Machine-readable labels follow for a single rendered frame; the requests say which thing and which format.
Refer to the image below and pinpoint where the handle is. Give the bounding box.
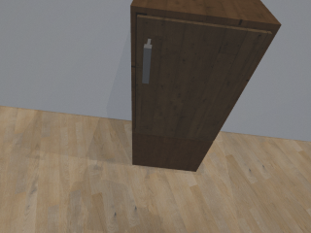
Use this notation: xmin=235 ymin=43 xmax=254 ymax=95
xmin=142 ymin=39 xmax=153 ymax=84

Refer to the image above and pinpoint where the cupboard door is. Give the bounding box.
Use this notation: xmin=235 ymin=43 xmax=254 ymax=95
xmin=135 ymin=15 xmax=272 ymax=142

